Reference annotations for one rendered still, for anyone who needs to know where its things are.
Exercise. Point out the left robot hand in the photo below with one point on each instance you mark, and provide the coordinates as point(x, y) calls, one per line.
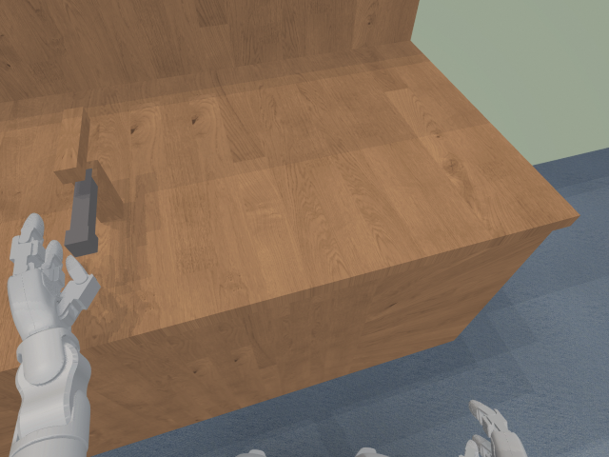
point(37, 279)

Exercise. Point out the right robot hand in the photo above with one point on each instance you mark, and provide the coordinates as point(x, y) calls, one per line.
point(504, 443)

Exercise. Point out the tap lever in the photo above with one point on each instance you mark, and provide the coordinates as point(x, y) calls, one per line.
point(81, 238)

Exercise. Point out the robot left forearm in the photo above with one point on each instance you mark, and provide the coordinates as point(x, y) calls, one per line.
point(54, 417)

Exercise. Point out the counter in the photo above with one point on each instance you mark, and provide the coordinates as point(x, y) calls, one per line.
point(289, 191)

